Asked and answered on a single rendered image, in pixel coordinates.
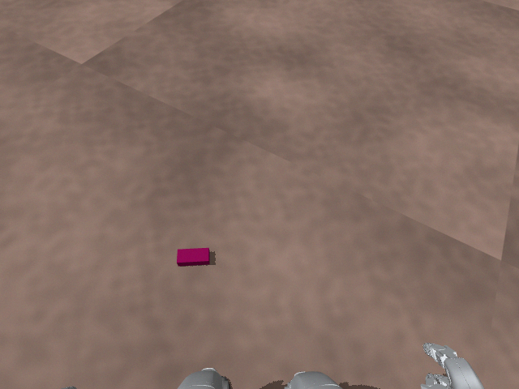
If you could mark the right robot hand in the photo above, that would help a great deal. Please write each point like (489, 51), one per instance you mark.
(460, 374)

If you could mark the small box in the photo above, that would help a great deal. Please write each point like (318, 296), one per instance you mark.
(191, 257)

